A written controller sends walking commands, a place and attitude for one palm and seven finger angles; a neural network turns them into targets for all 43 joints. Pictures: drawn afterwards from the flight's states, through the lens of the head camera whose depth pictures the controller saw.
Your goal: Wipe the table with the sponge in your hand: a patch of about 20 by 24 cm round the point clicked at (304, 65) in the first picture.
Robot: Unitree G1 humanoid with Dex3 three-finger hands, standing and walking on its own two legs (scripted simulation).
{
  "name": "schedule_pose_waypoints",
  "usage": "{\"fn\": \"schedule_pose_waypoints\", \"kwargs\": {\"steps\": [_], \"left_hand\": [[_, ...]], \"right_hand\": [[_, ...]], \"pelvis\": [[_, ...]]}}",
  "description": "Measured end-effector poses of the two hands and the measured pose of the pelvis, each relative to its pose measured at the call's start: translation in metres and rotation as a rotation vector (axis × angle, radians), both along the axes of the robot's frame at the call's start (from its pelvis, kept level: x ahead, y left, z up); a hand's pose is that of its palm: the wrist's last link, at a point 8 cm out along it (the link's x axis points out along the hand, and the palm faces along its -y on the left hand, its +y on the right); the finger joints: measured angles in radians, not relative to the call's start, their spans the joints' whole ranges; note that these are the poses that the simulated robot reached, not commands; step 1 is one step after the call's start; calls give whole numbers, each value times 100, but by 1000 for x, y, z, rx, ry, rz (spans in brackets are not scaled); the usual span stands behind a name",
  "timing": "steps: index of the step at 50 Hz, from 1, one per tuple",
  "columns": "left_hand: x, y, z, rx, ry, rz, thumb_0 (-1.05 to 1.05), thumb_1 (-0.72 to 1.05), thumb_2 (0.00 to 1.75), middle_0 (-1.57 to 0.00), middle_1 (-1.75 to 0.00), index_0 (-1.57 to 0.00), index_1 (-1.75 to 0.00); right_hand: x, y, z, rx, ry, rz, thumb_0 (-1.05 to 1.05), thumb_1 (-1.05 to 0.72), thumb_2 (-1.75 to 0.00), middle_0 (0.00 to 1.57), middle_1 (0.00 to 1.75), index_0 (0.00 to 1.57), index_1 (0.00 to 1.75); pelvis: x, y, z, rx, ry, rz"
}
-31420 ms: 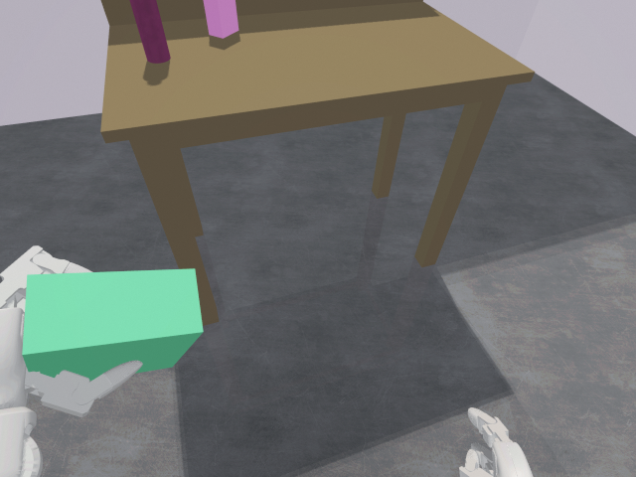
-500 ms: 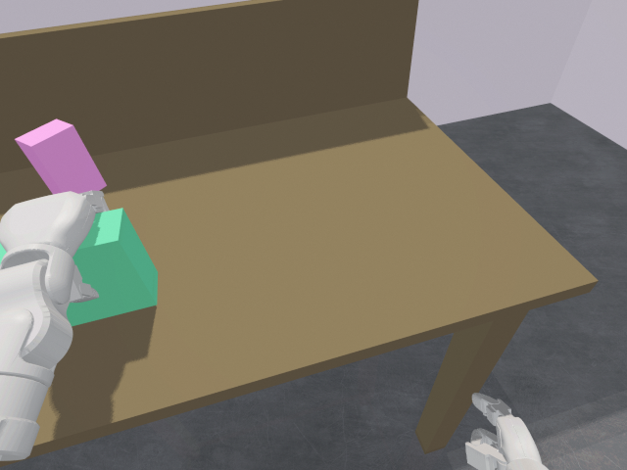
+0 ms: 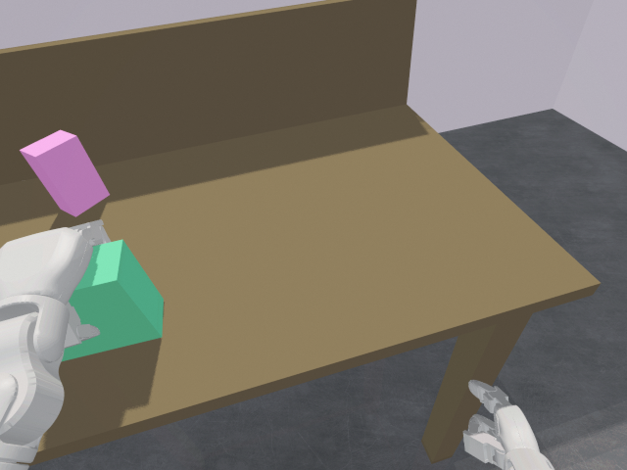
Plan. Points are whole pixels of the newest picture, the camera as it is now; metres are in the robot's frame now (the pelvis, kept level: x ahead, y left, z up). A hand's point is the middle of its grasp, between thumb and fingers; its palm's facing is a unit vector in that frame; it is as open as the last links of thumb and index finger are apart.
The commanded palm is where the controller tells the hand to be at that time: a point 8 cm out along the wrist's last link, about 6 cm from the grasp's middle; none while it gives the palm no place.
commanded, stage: wipe back along the first lane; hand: left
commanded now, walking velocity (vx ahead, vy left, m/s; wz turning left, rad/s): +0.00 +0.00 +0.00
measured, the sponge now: (95, 314) +0.25 +0.32 +0.10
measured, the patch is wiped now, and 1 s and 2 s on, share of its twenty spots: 0.95 0.95 0.95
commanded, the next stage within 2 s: lift the sponge slowly off the table in 0.20 s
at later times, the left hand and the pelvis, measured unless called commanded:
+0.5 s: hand (71, 317) +0.21 +0.30 +0.15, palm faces +0.15 -0.05 -0.99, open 10.4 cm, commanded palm +0.18 +0.28 +0.19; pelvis -0.01 +0.00 +0.00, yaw +0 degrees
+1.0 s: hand (74, 319) +0.21 +0.29 +0.16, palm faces +0.09 -0.06 -0.99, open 10.4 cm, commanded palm +0.18 +0.28 +0.22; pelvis -0.02 -0.02 +0.00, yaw +1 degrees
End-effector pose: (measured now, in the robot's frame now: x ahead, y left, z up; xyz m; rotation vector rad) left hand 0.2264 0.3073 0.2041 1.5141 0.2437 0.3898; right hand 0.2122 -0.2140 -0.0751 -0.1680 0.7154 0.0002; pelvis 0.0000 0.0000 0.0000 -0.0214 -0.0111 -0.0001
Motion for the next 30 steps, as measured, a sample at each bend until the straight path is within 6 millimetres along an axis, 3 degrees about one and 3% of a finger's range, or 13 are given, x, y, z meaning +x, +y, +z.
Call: {"fn": "schedule_pose_waypoints", "kwargs": {"steps": [8,18,30], "left_hand": [[-16,-7,0,-9,-27,6,2,-49,103,-63,-135,-67,-133],[-38,-19,0,-23,-50,-10,2,-49,103,-62,-136,-67,-133],[-37,-19,0,-36,-41,20,1,-49,103,-63,-136,-67,-133]], "right_hand": [[12,14,7,19,-40,29,1,-91,-90,20,30,20,30],[8,15,7,24,-44,35,1,-91,-90,20,30,19,30],[4,17,8,8,-59,55,1,-91,-90,20,30,19,30]], "pelvis": [[-2,2,0,0,-3,-2],[-5,3,-1,1,-12,-6],[-13,-5,-1,5,-30,4]]}}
